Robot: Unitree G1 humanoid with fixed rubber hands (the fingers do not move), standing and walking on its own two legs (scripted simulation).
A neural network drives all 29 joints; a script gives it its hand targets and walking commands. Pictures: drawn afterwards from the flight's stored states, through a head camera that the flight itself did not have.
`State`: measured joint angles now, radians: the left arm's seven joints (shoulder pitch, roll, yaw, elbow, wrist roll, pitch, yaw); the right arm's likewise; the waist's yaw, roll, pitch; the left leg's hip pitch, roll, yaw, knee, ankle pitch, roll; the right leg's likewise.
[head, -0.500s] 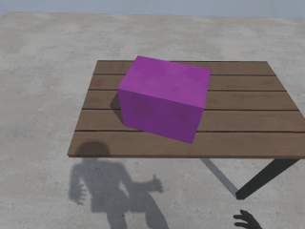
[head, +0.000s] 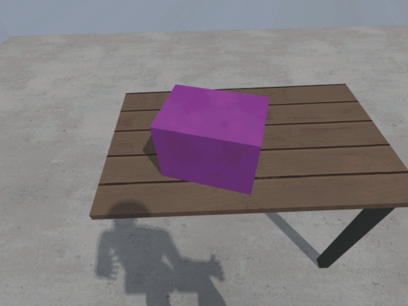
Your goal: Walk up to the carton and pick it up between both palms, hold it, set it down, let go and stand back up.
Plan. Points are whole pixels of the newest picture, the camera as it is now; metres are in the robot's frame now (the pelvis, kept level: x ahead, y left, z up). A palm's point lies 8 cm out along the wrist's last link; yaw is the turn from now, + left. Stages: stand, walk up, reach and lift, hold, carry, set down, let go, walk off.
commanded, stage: stand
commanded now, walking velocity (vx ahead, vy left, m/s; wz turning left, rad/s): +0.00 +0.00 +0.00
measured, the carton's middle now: (212, 138) +0.53 -0.01 -0.02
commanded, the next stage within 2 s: none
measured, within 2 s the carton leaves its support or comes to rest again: neither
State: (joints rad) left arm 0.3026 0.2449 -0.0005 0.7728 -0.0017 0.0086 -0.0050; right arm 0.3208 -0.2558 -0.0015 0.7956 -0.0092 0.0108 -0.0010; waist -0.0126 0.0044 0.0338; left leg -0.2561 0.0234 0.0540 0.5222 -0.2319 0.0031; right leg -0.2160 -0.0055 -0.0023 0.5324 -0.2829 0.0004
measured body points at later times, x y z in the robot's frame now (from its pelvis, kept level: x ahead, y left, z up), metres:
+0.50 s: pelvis +0.01 +0.01 +0.00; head +0.02 +0.01 +0.45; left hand +0.06 +0.26 -0.13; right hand +0.07 -0.25 -0.13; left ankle +0.03 +0.12 -0.73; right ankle +0.00 -0.12 -0.73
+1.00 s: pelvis +0.02 +0.02 -0.01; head +0.03 +0.01 +0.44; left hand +0.12 +0.26 -0.13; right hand +0.06 -0.25 -0.14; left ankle +0.03 +0.12 -0.73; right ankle +0.00 -0.12 -0.73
